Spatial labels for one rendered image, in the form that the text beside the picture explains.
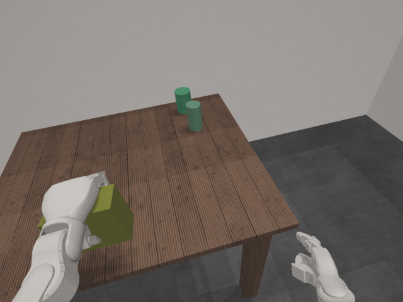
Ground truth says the right robot forearm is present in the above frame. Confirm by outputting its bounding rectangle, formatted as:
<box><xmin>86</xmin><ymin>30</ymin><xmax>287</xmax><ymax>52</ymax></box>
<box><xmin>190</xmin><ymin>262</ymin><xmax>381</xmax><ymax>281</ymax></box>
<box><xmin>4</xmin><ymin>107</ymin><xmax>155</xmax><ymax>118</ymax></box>
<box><xmin>316</xmin><ymin>274</ymin><xmax>355</xmax><ymax>302</ymax></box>

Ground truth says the sponge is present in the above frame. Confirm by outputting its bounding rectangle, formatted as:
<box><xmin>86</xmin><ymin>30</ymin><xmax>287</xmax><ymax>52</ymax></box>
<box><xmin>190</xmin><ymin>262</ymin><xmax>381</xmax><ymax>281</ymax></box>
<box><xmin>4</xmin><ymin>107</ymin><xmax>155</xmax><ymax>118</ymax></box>
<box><xmin>37</xmin><ymin>184</ymin><xmax>134</xmax><ymax>253</ymax></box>

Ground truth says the robot right hand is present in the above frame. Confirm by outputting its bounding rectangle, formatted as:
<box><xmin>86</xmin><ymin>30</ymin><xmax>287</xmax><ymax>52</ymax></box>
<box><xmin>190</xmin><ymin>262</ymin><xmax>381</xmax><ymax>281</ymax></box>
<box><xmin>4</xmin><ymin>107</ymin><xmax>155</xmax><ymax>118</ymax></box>
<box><xmin>292</xmin><ymin>232</ymin><xmax>339</xmax><ymax>288</ymax></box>

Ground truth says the left robot forearm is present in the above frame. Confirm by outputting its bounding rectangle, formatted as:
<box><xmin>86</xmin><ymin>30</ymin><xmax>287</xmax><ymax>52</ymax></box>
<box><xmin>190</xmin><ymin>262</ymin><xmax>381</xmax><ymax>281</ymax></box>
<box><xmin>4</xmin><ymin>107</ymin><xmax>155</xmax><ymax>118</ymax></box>
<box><xmin>12</xmin><ymin>218</ymin><xmax>86</xmax><ymax>302</ymax></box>

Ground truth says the robot left hand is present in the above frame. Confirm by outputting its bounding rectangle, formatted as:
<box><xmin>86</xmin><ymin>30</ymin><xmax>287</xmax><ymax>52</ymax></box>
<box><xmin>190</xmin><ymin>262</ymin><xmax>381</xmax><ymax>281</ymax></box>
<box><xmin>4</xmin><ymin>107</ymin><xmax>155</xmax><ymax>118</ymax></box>
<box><xmin>42</xmin><ymin>171</ymin><xmax>110</xmax><ymax>250</ymax></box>

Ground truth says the table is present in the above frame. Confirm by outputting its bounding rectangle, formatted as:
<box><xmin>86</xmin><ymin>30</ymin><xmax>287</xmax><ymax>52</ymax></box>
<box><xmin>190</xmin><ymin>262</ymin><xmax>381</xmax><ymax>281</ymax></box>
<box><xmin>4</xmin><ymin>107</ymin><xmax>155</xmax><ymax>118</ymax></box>
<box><xmin>0</xmin><ymin>94</ymin><xmax>299</xmax><ymax>302</ymax></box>

